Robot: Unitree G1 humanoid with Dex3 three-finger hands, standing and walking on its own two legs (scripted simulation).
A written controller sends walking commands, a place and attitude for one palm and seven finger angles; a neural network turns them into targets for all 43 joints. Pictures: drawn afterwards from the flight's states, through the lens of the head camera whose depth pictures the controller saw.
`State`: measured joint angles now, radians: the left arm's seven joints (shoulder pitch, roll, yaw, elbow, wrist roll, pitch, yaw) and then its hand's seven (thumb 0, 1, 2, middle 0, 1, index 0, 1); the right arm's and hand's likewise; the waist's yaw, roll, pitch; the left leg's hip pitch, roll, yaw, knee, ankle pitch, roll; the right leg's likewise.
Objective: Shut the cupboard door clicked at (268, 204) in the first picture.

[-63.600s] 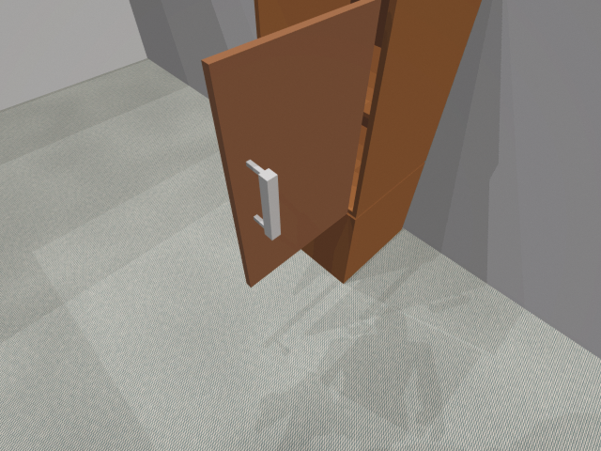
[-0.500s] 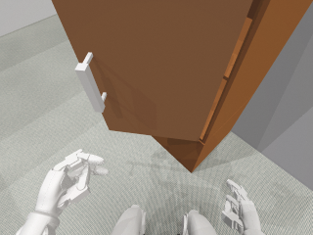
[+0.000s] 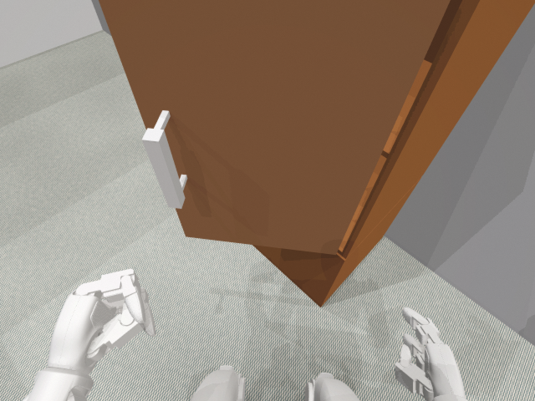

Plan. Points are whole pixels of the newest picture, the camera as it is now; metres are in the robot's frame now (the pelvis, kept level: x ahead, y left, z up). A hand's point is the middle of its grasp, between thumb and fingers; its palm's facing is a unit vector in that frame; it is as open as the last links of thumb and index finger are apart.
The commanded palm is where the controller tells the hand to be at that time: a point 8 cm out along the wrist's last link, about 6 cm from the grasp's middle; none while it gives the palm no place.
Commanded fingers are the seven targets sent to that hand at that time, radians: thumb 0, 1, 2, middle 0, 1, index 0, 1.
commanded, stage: raise the hand and make a fist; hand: left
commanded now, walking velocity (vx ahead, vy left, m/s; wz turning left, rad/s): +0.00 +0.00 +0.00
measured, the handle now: (170, 162) +0.46 +0.20 +0.06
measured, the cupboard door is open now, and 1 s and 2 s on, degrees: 38 38 38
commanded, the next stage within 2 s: bring the fist close to the handle in 0.66 s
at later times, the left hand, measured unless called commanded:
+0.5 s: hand (128, 305) +0.23 +0.19 +0.06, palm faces -0.06 -1.00 -0.03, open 3.1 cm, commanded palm +0.20 +0.25 +0.07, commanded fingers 0.00 0.90 0.90 -1.30 -1.50 -1.30 -1.50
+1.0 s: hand (145, 287) +0.25 +0.18 +0.06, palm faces -0.07 -1.00 -0.04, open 3.1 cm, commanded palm +0.24 +0.24 +0.07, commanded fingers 0.00 0.90 0.90 -1.30 -1.50 -1.30 -1.50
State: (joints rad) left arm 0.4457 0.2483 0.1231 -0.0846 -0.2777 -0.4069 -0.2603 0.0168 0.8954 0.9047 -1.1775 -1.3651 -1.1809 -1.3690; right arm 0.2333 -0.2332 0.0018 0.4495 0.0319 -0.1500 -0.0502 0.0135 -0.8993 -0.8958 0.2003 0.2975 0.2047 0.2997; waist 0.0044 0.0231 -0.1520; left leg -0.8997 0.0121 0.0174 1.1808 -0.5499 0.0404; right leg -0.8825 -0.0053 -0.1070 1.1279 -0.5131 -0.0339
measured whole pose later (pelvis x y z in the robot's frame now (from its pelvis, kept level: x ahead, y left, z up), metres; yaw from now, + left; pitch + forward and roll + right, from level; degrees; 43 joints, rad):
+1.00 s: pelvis +0.00 +0.00 +0.00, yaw +0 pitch +15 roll -2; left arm 0.23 0.26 0.13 0.05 -0.27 -0.35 -0.28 0.02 0.89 0.90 -1.30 -1.50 -1.30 -1.50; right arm 0.25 -0.25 0.03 0.49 0.04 -0.15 -0.04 0.01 -0.90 -0.90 0.20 0.30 0.21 0.30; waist 0.00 0.03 -0.15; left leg -0.88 0.01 0.01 1.16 -0.53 0.04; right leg -0.86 -0.01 -0.11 1.10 -0.50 -0.03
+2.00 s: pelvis +0.00 +0.00 +0.02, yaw -1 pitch +16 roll -1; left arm -0.23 0.27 0.20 0.55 -0.22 -0.41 -0.23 0.02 0.89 0.90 -1.30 -1.50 -1.30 -1.50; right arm 0.29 -0.26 0.01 0.57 0.04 -0.05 -0.01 0.01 -0.90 -0.90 0.20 0.30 0.21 0.30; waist -0.04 0.02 -0.14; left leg -0.84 0.01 0.06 1.06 -0.49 0.04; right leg -0.86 0.00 -0.06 1.04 -0.46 -0.03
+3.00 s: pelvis -0.01 +0.01 +0.00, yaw -1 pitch +20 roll -2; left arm -0.75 0.41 0.21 1.05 -0.18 -0.43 -0.38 0.02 0.89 0.91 -1.30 -1.50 -1.32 -1.50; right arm 0.33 -0.28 0.02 0.65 0.04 -0.02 -0.02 0.01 -0.90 -0.90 0.20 0.30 0.21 0.30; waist -0.11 0.02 -0.12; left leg -1.00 0.01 0.03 1.14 -0.49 0.05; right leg -0.99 -0.01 -0.09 1.09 -0.45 -0.03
